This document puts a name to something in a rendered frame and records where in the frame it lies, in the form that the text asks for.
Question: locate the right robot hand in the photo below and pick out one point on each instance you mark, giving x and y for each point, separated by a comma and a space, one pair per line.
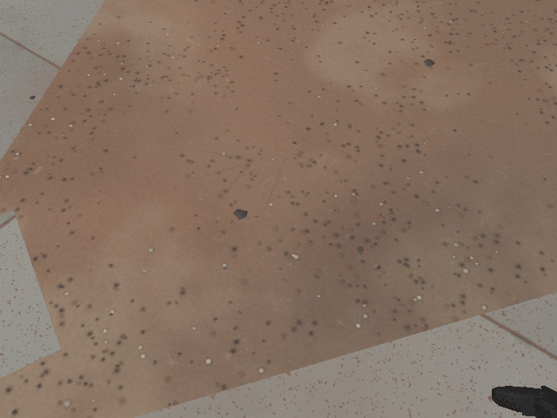
541, 403

